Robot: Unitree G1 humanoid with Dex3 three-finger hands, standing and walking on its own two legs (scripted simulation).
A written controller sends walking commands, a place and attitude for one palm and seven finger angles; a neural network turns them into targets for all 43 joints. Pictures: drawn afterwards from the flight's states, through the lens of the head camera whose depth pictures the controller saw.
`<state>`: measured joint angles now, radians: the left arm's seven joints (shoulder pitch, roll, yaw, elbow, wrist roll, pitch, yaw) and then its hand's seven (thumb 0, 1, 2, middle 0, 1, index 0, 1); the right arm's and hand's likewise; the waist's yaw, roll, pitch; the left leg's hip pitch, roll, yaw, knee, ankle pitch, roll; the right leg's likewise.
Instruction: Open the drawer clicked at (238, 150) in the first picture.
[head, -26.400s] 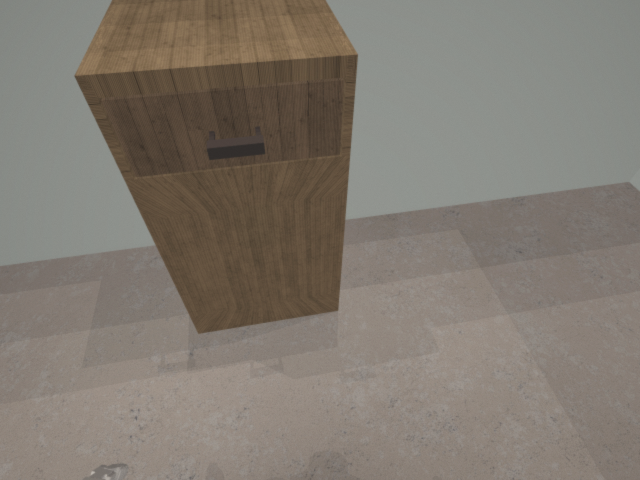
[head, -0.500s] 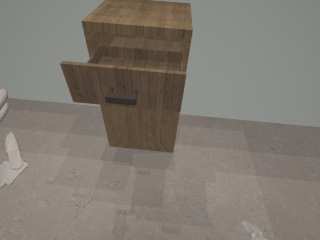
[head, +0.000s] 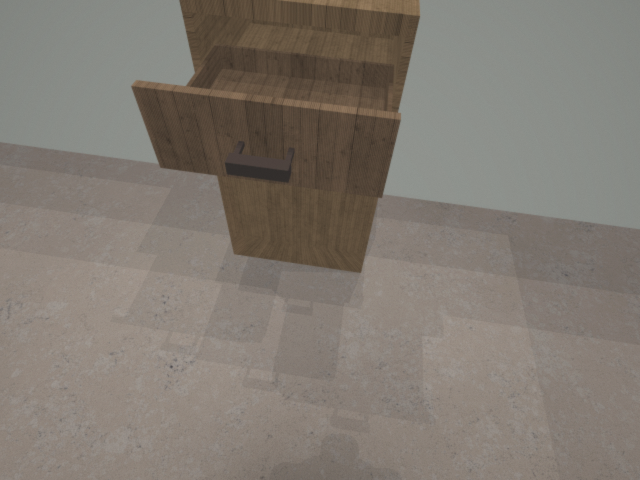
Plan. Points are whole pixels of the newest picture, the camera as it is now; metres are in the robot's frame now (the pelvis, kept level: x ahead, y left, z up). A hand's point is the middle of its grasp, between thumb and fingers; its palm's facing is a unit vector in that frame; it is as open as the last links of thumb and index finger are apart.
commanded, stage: let the arm hang, fingers relaxed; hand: left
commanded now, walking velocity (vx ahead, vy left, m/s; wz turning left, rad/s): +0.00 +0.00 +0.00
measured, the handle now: (262, 158) +0.61 +0.15 +0.02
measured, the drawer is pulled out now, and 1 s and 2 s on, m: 0.30 0.30 0.30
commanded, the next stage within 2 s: look to check the result in 0.72 s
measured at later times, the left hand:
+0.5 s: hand out of the picture +0.02 +0.17 -0.17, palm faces +0.00 -0.98 -0.20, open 7.3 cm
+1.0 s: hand out of the picture +0.02 +0.16 -0.17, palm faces +0.01 -0.98 -0.19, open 7.4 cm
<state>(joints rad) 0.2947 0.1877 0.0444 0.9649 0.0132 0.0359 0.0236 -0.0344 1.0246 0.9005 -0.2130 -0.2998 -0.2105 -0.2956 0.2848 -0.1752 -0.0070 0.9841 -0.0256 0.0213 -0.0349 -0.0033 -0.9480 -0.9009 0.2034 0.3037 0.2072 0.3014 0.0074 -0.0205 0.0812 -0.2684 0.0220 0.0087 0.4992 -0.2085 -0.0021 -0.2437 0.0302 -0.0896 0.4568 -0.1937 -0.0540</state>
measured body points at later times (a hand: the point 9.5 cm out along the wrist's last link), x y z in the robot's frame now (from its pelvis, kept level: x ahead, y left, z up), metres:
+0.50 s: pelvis +0.01 +0.00 +0.00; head +0.01 -0.01 +0.45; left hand +0.02 +0.22 -0.15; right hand -0.02 -0.18 -0.17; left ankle +0.04 +0.12 -0.74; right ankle +0.04 -0.09 -0.74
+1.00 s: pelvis +0.02 +0.00 +0.01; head +0.03 -0.01 +0.45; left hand +0.02 +0.21 -0.15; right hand -0.01 -0.21 -0.16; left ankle +0.04 +0.12 -0.74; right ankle +0.04 -0.09 -0.74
